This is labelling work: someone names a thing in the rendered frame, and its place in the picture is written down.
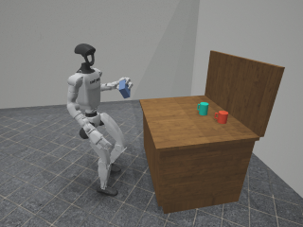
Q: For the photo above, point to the sponge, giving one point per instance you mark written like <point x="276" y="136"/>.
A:
<point x="123" y="88"/>

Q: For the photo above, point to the left robot upper arm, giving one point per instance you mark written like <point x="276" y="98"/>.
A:
<point x="100" y="73"/>

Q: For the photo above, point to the robot left hand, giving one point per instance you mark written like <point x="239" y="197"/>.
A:
<point x="127" y="82"/>

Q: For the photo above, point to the robot torso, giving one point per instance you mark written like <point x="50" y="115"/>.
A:
<point x="89" y="96"/>

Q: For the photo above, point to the robot left forearm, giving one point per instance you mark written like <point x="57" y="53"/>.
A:
<point x="108" y="86"/>

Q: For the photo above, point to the right robot foot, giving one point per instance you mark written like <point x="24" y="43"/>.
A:
<point x="108" y="191"/>

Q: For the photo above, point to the table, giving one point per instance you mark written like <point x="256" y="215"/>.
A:
<point x="195" y="161"/>

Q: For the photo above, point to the robot right forearm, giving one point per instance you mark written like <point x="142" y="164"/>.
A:
<point x="76" y="114"/>

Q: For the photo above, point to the robot right hand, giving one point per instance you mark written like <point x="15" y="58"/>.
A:
<point x="96" y="136"/>

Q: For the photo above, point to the right robot upper arm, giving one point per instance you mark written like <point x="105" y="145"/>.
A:
<point x="74" y="83"/>

